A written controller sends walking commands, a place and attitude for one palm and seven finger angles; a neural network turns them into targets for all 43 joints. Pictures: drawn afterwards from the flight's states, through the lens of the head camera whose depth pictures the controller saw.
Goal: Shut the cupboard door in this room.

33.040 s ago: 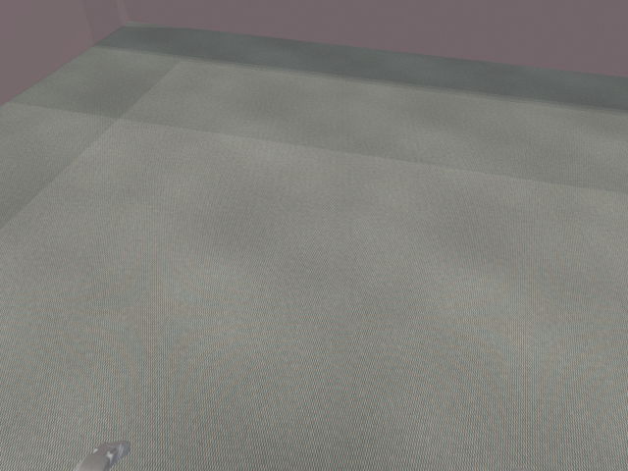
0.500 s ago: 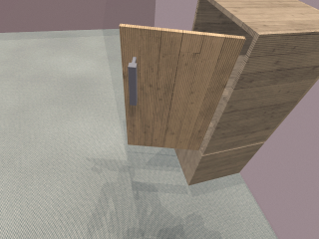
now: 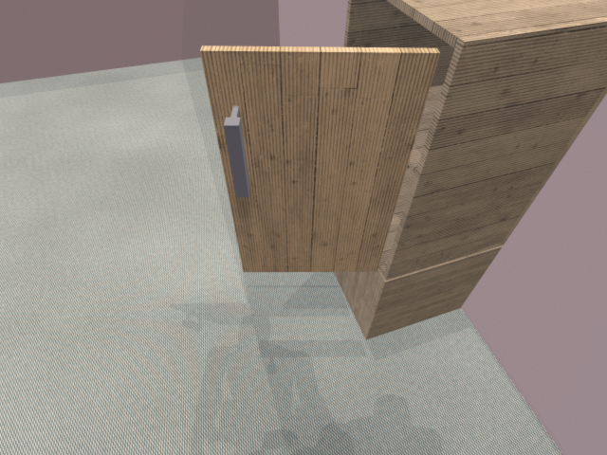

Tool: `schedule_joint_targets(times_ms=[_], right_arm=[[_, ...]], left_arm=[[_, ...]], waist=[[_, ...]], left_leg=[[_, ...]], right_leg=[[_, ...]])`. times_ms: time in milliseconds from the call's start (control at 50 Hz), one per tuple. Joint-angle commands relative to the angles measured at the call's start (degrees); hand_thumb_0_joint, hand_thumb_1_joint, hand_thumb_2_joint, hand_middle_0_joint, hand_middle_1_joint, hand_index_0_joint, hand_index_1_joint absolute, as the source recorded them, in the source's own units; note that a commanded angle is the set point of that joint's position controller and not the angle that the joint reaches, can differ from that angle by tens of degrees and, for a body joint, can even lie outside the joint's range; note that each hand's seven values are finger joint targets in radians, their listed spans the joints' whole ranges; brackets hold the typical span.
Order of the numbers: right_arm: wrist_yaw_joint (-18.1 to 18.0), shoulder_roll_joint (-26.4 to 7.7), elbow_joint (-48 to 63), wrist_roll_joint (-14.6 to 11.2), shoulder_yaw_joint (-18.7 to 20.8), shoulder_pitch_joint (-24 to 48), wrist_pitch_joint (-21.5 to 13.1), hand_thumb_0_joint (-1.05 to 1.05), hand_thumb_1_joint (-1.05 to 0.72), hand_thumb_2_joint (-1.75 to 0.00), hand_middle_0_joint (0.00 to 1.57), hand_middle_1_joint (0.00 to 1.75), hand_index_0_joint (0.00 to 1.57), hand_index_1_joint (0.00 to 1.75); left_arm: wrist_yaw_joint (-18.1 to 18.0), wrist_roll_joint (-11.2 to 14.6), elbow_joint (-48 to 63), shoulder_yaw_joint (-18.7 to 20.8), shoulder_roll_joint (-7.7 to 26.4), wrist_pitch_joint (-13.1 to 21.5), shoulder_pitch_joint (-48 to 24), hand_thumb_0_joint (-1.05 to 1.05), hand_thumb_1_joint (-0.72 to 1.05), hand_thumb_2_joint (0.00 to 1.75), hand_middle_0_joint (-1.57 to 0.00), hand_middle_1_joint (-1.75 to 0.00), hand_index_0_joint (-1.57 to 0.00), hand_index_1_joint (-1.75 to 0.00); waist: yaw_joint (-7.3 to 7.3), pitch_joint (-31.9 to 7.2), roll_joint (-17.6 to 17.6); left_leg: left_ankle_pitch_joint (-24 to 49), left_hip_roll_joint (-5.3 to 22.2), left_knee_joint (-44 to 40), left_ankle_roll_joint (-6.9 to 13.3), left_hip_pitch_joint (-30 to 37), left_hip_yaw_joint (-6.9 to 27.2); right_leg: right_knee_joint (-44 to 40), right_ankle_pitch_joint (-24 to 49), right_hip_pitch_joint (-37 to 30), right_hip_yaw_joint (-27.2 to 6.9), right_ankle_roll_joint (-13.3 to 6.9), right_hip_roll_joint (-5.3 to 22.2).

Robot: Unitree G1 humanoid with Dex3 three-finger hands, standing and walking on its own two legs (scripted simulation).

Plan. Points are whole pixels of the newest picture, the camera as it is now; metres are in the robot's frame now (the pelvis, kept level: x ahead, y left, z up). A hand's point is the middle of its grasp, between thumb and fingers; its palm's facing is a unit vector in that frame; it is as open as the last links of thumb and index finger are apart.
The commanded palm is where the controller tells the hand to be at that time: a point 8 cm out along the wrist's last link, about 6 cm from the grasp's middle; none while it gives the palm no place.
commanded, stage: come to a stop and stand still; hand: left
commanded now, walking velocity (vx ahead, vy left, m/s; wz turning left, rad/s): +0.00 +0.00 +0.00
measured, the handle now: (239, 152) +0.59 +0.15 +0.06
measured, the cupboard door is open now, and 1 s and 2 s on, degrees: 72 72 72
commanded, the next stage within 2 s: look again from close up in 0.18 s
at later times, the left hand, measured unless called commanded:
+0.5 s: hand out of the picture -0.02 +0.17 -0.18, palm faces +0.02 -0.98 -0.19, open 7.4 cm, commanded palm none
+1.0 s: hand out of the picture +0.02 +0.18 -0.18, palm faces +0.01 -0.98 -0.20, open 7.4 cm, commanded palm none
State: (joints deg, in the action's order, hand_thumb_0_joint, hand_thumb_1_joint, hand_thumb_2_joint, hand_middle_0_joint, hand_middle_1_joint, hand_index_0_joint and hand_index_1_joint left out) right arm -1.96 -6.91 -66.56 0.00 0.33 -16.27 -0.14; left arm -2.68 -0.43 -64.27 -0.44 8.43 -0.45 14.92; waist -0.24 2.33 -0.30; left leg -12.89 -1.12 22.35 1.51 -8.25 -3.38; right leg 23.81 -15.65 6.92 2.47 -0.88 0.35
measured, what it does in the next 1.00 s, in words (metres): stands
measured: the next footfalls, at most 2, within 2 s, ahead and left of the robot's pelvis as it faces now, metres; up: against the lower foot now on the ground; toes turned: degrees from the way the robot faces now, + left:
right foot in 1.52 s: +0.22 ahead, -0.14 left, +0.00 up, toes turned +3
left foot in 1.82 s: +0.21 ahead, +0.03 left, +0.00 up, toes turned +5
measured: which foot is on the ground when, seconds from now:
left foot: down 0.00-1.00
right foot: down 0.00-1.00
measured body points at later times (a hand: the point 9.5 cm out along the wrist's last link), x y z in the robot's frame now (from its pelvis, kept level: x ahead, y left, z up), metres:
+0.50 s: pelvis +0.00 +0.01 -0.01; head +0.00 -0.01 +0.44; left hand -0.02 +0.22 -0.16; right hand +0.00 -0.21 -0.17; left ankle -0.01 +0.10 -0.74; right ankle -0.03 -0.10 -0.74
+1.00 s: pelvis +0.01 +0.00 -0.01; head +0.02 +0.00 +0.44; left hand +0.02 +0.23 -0.16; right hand +0.02 -0.22 -0.17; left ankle -0.01 +0.10 -0.74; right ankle -0.03 -0.10 -0.74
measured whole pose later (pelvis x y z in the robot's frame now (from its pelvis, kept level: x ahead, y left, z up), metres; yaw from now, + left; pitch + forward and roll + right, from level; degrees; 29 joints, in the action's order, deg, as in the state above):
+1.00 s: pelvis +0.01 +0.00 -0.01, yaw +0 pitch +0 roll +1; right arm -1.6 -9.1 -64.3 0.7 -0.7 -15.3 -1.5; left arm -1.9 -1.1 -62.8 -0.6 9.1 0.6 16.0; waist 0.3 1.0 -0.5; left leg -16.3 -1.1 27.4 1.9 -10.7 -3.9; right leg 28.8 -18.9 9.5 1.9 -0.8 0.6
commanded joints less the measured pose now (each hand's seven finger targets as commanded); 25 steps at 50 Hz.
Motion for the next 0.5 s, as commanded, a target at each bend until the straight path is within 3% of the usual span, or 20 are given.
schedule_joint_targets(times_ms=[0, 140, 240, 260, 280, 300, 320, 340, 420, 480], right_arm=[[-0.29, -4.84, 1.2, 0.2, 0.69, -3.32, -0.79, 0.0, -0.9, -0.9, 0.2, 0.3, 0.2, 0.3], [-0.38, -4.63, 1.04, 0.11, 0.75, -3.99, -0.95, 0.0, -0.9, -0.9, 0.2, 0.3, 0.2, 0.3], [-0.46, -4.51, 1.05, 0.1, 0.81, -4.05, -1.05, 0.0, -0.9, -0.9, 0.2, 0.3, 0.2, 0.3], [0.49, -7.25, 5.25, 0.18, 0.17, 1.42, -2.15, 0.0, -0.9, -0.9, 0.2, 0.3, 0.2, 0.3], [0.71, -4.75, 6.72, 0.58, 0.2, -2.24, -1.38, 0.0, -0.9, -0.9, 0.2, 0.3, 0.2, 0.3], [0.69, -4.69, 5.98, 0.88, 0.38, -3.12, -1.47, 0.0, -0.9, -0.9, 0.2, 0.3, 0.2, 0.3], [0.79, -5.11, 5.89, 0.9, 0.09, -4.49, -1.67, 0.0, -0.9, -0.9, 0.2, 0.3, 0.2, 0.3], [0.82, -5.15, 6.08, 1.08, -0.12, -5.02, -2.0, 0.0, -0.9, -0.9, 0.2, 0.3, 0.2, 0.3], [0.38, -6.17, 6.91, 0.74, -0.19, -4.29, -2.23, 0.0, -0.9, -0.9, 0.2, 0.3, 0.2, 0.3], [0.35, -6.62, 6.8, 0.7, -0.28, -3.45, -2.22, 0.0, -0.9, -0.9, 0.2, 0.3, 0.2, 0.3]], left_arm=[[0.1, 0.2, 1.09, 0.81, 4.39, 0.97, 4.72, 0.0, 0.9, 0.9, -0.2, -0.3, -0.2, -0.3], [0.1, 0.19, 1.08, 0.72, 4.29, 1.33, 5.57, 0.0, 0.9, 0.9, -0.2, -0.3, -0.2, -0.3], [0.02, 0.13, 0.7, 0.66, 3.74, 1.45, 6.42, 0.0, 0.9, 0.9, -0.2, -0.3, -0.2, -0.3], [-1.83, -1.27, -0.51, 0.39, 5.11, 3.52, 9.46, 0.0, 0.9, 0.9, -0.2, -0.3, -0.2, -0.3], [-1.44, -0.37, 2.33, 0.95, 7.12, 3.66, 6.9, 0.0, 0.9, 0.9, -0.2, -0.3, -0.2, -0.3], [-0.88, -0.34, 3.03, 0.71, 6.25, 3.51, 4.99, 0.0, 0.9, 0.9, -0.2, -0.3, -0.2, -0.3], [-0.64, -0.35, 2.8, 0.55, 5.5, 3.51, 5.7, 0.0, 0.9, 0.9, -0.2, -0.3, -0.2, -0.3], [-0.44, -0.43, 2.76, 0.61, 5.15, 3.51, 6.3, 0.0, 0.9, 0.9, -0.2, -0.3, -0.2, -0.3], [0.01, -0.25, 2.25, 0.26, 3.47, 3.06, 6.59, 0.0, 0.9, 0.9, -0.2, -0.3, -0.2, -0.3], [0.21, -0.28, 2.4, 0.31, 3.65, 2.75, 6.36, 0.0, 0.9, 0.9, -0.2, -0.3, -0.2, -0.3]], waist=[[0.42, 3.86, 0.52], [0.3, 2.57, -1.02], [0.26, 2.76, -0.2], [2.01, 2.56, 0.7], [-1.36, -0.72, 2.39], [-1.47, 0.74, 6.26], [-1.3, -0.72, 5.42], [-0.77, -2.4, 7.44], [-0.38, -0.41, -0.24], [0.06, 2.99, -1.01]], left_leg=[[4.34, 6.49, -4.62, 0.03, -0.86, 6.44], [6.34, 6.74, -3.9, 0.06, 0.38, 6.32], [6.75, 6.82, -3.94, 0.13, 0.88, 6.24], [14.14, 7.24, 8.33, -1.09, -3.78, 4.22], [-0.65, 5.26, 5.49, -0.92, -3.47, 4.84], [-0.29, 5.28, 2.85, -0.52, -3.98, 5.54], [1.72, 6.16, 2.79, -0.06, -4.56, 6.28], [4.93, 6.45, 3.08, 0.59, -4.53, 6.48], [5.99, 6.75, 1.42, 1.38, -4.86, 7.11], [4.31, 6.59, -0.19, 1.49, -6.06, 6.92]], right_leg=[[-6.06, 4.94, 4.58, -5.92, -0.64, 6.17], [-6.37, 6.58, 4.18, -5.84, -0.71, 6.14], [-6.39, 6.95, 4.64, -5.83, -0.72, 6.11], [-3.69, 28.38, 4.97, -7.86, -0.3, 8.31], [-3.85, 14.99, 4.66, -9.66, -2.39, 9.91], [-2.42, 6.61, 6.4, -8.55, -3.16, 8.03], [-1.58, 2.32, 6.19, -7.14, -3.16, 6.15], [-0.31, 4.2, 4.62, -5.84, -3.19, 5.59], [0.67, 5.06, 5.32, -5.7, -2.53, 4.64], [0.34, 3.89, 6.91, -5.83, -2.12, 4.62]])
